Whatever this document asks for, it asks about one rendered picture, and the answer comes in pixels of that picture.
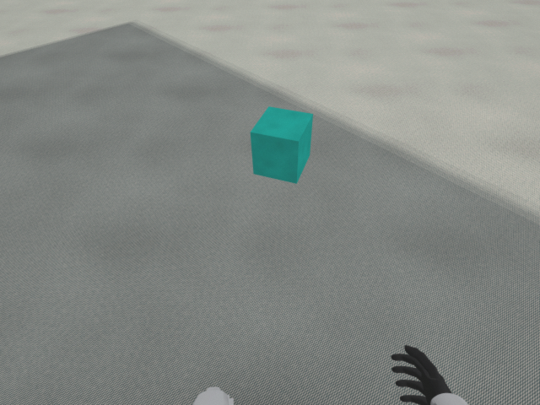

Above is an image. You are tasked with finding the right robot hand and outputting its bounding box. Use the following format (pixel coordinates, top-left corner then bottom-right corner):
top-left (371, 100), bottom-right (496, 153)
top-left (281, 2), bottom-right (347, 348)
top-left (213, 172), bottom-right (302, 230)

top-left (391, 345), bottom-right (451, 405)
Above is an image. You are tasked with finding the carton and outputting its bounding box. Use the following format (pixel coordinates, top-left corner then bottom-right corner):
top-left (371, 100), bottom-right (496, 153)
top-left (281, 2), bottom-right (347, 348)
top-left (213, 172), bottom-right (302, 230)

top-left (251, 106), bottom-right (313, 184)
